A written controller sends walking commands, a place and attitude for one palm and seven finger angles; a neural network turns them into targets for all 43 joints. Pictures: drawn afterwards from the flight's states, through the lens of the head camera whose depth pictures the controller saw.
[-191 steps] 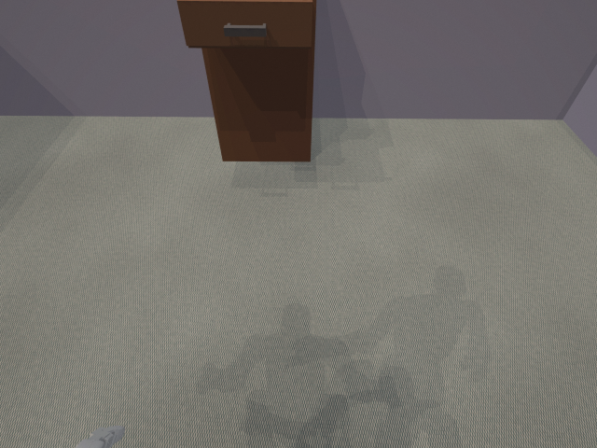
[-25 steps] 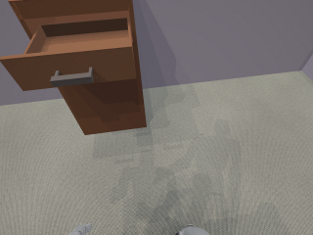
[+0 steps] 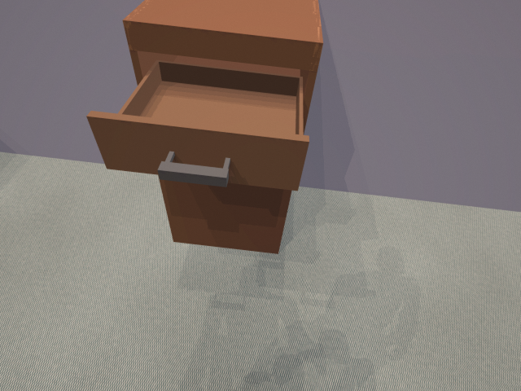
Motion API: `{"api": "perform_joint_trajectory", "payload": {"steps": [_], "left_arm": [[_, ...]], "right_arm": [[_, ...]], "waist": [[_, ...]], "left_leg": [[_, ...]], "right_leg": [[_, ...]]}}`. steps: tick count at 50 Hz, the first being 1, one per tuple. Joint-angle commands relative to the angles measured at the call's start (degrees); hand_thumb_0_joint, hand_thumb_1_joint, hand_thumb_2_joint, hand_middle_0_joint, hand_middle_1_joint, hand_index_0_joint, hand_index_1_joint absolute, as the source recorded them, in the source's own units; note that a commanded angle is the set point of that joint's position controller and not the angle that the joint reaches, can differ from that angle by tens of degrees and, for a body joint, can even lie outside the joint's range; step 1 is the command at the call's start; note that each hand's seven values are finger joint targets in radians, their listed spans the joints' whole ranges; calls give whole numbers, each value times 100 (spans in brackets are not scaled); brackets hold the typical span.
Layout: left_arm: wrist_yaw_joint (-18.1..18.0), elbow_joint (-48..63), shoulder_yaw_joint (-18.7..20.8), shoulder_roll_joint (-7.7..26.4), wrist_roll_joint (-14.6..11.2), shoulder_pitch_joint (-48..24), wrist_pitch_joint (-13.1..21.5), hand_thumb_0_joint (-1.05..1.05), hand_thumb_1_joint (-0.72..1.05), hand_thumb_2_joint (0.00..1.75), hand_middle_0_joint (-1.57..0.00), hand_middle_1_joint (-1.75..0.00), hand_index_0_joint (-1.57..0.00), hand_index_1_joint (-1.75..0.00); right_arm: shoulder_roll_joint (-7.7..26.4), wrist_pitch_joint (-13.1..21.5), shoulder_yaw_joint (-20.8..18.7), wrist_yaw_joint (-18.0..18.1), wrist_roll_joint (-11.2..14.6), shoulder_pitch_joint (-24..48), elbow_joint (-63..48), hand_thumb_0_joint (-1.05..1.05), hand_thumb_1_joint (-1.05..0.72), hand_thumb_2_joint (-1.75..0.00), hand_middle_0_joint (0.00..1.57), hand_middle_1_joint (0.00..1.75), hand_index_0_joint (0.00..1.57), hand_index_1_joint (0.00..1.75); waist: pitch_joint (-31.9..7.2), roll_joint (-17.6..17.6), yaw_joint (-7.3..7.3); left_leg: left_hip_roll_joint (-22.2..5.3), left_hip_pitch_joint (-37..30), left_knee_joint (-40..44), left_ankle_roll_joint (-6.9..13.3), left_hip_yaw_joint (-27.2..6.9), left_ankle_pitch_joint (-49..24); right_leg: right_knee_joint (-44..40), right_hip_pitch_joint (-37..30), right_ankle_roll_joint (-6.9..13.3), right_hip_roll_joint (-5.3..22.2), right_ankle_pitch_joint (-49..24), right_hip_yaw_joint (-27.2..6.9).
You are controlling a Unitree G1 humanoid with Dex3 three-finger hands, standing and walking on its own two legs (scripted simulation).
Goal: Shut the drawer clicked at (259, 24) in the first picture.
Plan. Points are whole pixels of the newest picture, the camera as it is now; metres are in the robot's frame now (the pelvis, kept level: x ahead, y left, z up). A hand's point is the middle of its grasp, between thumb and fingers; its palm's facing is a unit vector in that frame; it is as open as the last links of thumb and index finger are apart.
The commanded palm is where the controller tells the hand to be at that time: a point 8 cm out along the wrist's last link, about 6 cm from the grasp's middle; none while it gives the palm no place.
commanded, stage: take the last steps up to it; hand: left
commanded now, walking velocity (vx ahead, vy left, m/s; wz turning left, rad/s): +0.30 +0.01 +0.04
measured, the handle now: (196, 166) +0.51 +0.20 +0.03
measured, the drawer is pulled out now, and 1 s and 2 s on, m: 0.29 0.29 0.29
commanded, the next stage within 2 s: come to a stop and stand still in 0.46 s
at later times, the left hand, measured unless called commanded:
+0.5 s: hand (171, 333) +0.24 +0.19 -0.16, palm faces -0.02 -0.98 -0.17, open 7.4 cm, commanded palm none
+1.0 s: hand (153, 336) +0.24 +0.23 -0.19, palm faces +0.07 -0.98 -0.21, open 7.4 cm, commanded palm none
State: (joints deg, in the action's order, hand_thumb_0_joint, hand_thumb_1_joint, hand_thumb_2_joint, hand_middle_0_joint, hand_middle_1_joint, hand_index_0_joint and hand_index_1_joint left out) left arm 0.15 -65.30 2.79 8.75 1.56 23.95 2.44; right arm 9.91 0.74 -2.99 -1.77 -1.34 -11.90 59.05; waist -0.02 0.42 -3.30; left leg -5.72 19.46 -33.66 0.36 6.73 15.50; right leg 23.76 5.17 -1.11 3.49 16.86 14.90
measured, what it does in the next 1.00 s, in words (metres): walks ahead: left foot, then right foot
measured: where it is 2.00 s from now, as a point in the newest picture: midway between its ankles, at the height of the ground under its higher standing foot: outside the picture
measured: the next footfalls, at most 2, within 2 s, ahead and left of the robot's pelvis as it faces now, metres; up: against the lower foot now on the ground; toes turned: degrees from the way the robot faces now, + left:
left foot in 0.02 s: +0.09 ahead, +0.11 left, +0.00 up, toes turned +9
right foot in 0.58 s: +0.29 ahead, -0.10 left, +0.00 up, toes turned -9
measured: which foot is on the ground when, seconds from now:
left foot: up 0.00-0.00, down 0.02-0.58, up 0.60-0.96, down 0.98-1.00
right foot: down 0.00-0.02, up 0.04-0.56, down 0.58-0.98, up 1.00-1.00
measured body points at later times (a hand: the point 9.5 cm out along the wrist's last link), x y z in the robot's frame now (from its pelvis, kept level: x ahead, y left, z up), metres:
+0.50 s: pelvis +0.15 +0.02 +0.00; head +0.16 +0.02 +0.45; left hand +0.24 +0.25 -0.15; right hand +0.05 -0.16 -0.15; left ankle +0.05 +0.10 -0.74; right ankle +0.23 -0.11 -0.71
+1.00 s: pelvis +0.18 +0.04 -0.01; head +0.21 +0.06 +0.44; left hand +0.24 +0.28 -0.17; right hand +0.26 -0.21 -0.15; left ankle +0.20 +0.14 -0.74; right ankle +0.25 -0.10 -0.73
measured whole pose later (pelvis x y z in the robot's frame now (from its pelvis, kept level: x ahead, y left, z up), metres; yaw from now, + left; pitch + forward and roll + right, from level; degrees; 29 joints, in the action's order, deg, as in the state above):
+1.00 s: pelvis +0.18 +0.04 -0.01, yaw -1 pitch -2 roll -1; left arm -1.9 -58.8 3.8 11.3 1.0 9.9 -2.6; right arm 10.2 -0.7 -3.6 1.2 -0.5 -9.0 57.3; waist 5.1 1.7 -1.2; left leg -1.5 16.4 -35.2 -0.4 3.6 16.5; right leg 35.7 20.6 -0.8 4.5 15.6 6.2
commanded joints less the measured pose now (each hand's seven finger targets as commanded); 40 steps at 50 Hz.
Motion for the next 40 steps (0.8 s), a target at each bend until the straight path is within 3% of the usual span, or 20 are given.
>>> {"api": "perform_joint_trajectory", "payload": {"steps": [1,2,3,4,6,9,12,15,19,24,26,27,28,29,30,31,33,34,36,40], "left_arm": [[3,526,25,297,-70,-208,62,0,90,90,-20,-30,-20,-30],[-17,744,19,409,-6,-617,74,0,90,90,-20,-30,-20,-30],[-20,680,32,418,10,-703,54,0,90,90,-20,-30,-20,-30],[-2,627,34,369,-5,-702,48,0,90,90,-20,-30,-20,-30],[25,451,61,270,9,-523,16,0,90,90,-20,-30,-20,-30],[7,334,48,151,-4,-221,-88,0,90,90,-20,-30,-20,-30],[-16,419,64,216,1,-385,-183,0,90,90,-20,-30,-20,-30],[-8,626,77,278,-2,-840,-207,0,90,90,-20,-30,-20,-30],[-19,885,44,246,-26,-1506,-182,0,90,90,-20,-30,-20,-30],[-34,1034,23,155,-31,-1783,-119,0,90,90,-20,-30,-20,-30],[-38,841,53,227,-21,-1145,-49,0,90,90,-20,-30,-20,-30],[-52,653,97,389,-11,-579,7,0,90,90,-20,-30,-20,-30],[-99,469,177,725,1,21,77,0,90,90,-20,-30,-20,-30],[-152,417,272,1160,-21,390,111,0,90,90,-20,-30,-20,-30],[-174,440,192,1178,-119,328,90,0,90,90,-20,-30,-20,-30],[-225,495,146,1001,-102,-230,88,0,90,90,-20,-30,-20,-30],[-286,684,60,791,-58,-963,-2,0,90,90,-20,-30,-20,-30],[-324,755,66,731,-33,-1229,-62,0,90,90,-20,-30,-20,-30],[-327,778,87,756,-18,-1220,-123,0,90,90,-20,-30,-20,-30],[-331,866,216,922,4,-1193,-249,0,90,90,-20,-30,-20,-30]], "right_arm": [[1211,224,-246,182,-62,-1852,181,0,-90,-90,20,30,20,30],[1257,177,-225,246,-27,-2054,243,0,-90,-90,20,30,20,30],[1023,198,-156,293,-10,-1759,251,0,-90,-90,20,30,20,30],[808,238,-95,329,15,-1458,168,0,-90,-90,20,30,20,30],[478,333,-11,336,25,-1014,65,0,-90,-90,20,30,20,30],[382,426,34,368,73,-959,120,0,-90,-90,20,30,20,30],[414,426,43,369,78,-1098,228,0,-90,-90,20,30,20,30],[406,417,40,375,58,-1280,333,0,-90,-90,20,30,20,30],[359,381,41,386,1,-1638,522,0,-90,-90,20,30,20,30],[367,299,23,395,-50,-1789,649,0,-90,-90,20,30,20,30],[403,280,21,401,-15,-1690,666,0,-90,-90,20,30,20,30],[397,290,19,387,34,-1632,657,0,-90,-90,20,30,20,30],[273,309,30,357,94,-1619,573,0,-90,-90,20,30,20,30],[8,291,59,349,134,-1834,441,0,-90,-90,20,30,20,30],[87,197,74,427,161,-1717,453,0,-90,-90,20,30,20,30],[-60,136,83,438,171,-1583,491,0,-90,-90,20,30,20,30],[-157,-25,85,435,157,-1341,471,0,-90,-90,20,30,20,30],[-217,-105,57,444,175,-1381,488,0,-90,-90,20,30,20,30],[-224,-220,55,405,167,-1336,458,0,-90,-90,20,30,20,30],[-46,-300,-46,355,94,-976,168,0,-90,-90,20,30,20,30]], "waist": [[-108,-2145,903],[141,-1555,972],[180,-1240,872],[303,-917,723],[391,-328,466],[235,-310,252],[416,-493,228],[664,-444,286],[862,-415,486],[868,-545,590],[494,-489,286],[114,-261,42],[-377,288,-163],[-837,1251,-121],[-973,637,-51],[-632,437,124],[7,329,321],[98,281,432],[1,407,435],[-132,686,298]], "left_leg": [[-1556,-2586,1942,786,-2473,484],[-1873,-2529,2159,1158,-2851,245],[-1692,-2276,2144,1133,-2479,-82],[-1596,-2003,2109,1107,-2265,-512],[-1253,-1536,2173,891,-1426,-1432],[-982,-1539,2202,842,-835,-2516],[-965,-1507,2324,899,-736,-2458],[-1019,-1583,2380,1021,-817,-2361],[-1072,-1814,2212,1077,-832,-2746],[-1041,-1776,1682,910,-642,-3189],[-838,-1740,902,687,-382,-3687],[-644,-1458,230,517,-248,-3506],[-329,-519,-776,288,-52,-2433],[477,528,-2216,-27,235,1004],[359,207,-2900,-70,-413,2047],[187,93,-2905,-113,-664,1867],[15,-61,-2569,-161,-725,1658],[48,-166,-2286,-174,-713,1571],[172,-223,-1971,-227,-550,1339],[305,17,-1844,-311,-459,1060]], "right_leg": [[2522,2751,96,18,1321,-47],[3581,3341,167,0,1672,-666],[4064,3364,225,257,1348,-970],[4282,3356,228,353,1020,-1069],[4234,3007,149,491,245,-1245],[4068,2775,33,400,-242,-1195],[3887,2957,-37,419,-442,-1251],[3396,3157,-55,459,-521,-1239],[2460,3096,29,366,-337,-1070],[1440,2346,219,76,-145,-809],[800,1339,293,-174,-585,-625],[436,402,339,-166,-1128,-697],[549,-837,594,536,-2310,-1502],[188,-1667,1274,1991,-4655,-3178],[-83,-1072,1705,2341,-5671,-3179],[-150,-411,1711,2144,-5596,-2856],[-271,754,1482,1887,-5086,-2312],[-255,1036,1418,1740,-4877,-2004],[-341,1090,1264,1548,-4304,-1733],[-283,922,1309,1548,-3894,-1830]]}}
